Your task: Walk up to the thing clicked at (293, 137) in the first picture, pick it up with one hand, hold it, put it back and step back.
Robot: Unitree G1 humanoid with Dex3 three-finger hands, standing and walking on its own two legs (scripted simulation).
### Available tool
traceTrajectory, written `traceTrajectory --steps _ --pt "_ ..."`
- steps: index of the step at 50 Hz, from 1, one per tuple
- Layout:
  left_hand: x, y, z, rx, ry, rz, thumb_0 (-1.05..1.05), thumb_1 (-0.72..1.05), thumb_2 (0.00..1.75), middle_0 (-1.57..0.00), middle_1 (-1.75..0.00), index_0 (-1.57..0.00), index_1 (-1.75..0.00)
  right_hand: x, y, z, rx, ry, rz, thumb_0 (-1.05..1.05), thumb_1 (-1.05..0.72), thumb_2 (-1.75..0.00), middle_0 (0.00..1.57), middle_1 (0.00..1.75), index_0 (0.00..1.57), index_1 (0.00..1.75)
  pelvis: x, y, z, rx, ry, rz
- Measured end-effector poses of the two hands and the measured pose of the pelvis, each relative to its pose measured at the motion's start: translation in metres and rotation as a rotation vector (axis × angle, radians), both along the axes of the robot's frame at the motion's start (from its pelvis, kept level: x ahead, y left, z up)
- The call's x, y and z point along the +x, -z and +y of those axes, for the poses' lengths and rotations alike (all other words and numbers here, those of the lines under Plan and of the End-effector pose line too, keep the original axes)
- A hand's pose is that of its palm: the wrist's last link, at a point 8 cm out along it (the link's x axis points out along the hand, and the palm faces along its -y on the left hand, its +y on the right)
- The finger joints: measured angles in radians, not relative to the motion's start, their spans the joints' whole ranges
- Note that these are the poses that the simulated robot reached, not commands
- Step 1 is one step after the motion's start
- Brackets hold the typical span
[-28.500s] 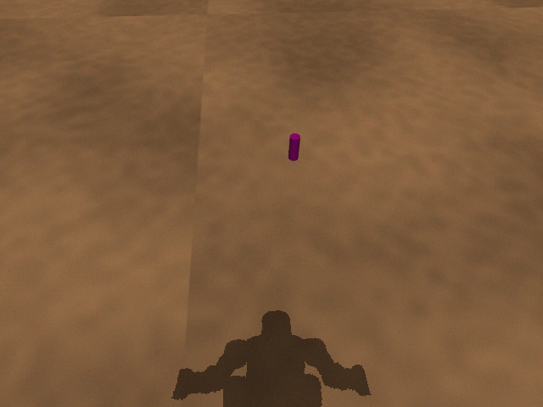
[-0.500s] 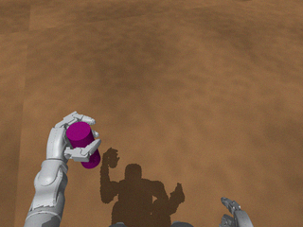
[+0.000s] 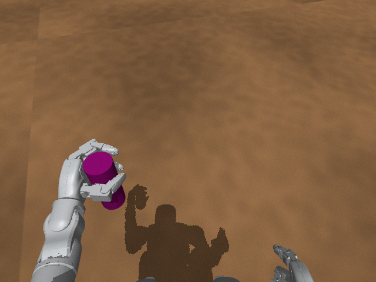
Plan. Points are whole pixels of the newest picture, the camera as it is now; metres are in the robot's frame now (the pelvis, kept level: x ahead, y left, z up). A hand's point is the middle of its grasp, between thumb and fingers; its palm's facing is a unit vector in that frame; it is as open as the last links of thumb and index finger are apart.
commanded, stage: hold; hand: left
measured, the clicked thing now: (106, 182) +0.32 +0.17 +0.01
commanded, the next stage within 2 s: crouch in 1.46 s
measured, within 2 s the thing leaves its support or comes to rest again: neither
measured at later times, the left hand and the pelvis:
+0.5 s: hand (107, 174) +0.33 +0.16 +0.05, palm faces -0.01 -1.00 -0.02, open 7.9 cm; pelvis +0.01 +0.00 +0.00, yaw +0 degrees
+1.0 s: hand (106, 174) +0.33 +0.17 +0.05, palm faces +0.01 -1.00 +0.00, open 7.9 cm; pelvis +0.00 +0.00 +0.00, yaw +0 degrees
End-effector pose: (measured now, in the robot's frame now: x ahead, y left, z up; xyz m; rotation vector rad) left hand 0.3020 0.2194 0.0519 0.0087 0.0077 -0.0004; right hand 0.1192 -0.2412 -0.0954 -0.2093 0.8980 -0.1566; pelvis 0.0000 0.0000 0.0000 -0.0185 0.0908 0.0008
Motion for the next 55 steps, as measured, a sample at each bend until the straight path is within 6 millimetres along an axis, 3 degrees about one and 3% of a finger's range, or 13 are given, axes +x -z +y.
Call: traceTrajectory --steps 28,55 --pt "0.004 0.000 -0.001 0.003 0.008 0.009 0.01 -0.09 1.07 -0.85 -1.08 -0.83 -1.03 0.007 -0.001 -0.002 0.000 0.001 0.002 0.01 -0.90 -0.89 0.20 0.30 0.20 0.30 0.008 -0.001 0.000 -0.002 -0.003 0.006" --pt "-0.002 0.002 0.001 0.017 0.022 0.009 0.01 -0.09 1.07 -0.85 -1.08 -0.83 -1.03 -0.004 0.000 -0.002 0.001 0.007 0.006 0.01 -0.90 -0.89 0.20 0.30 0.20 0.30 0.000 0.000 0.001 -0.002 0.000 0.003"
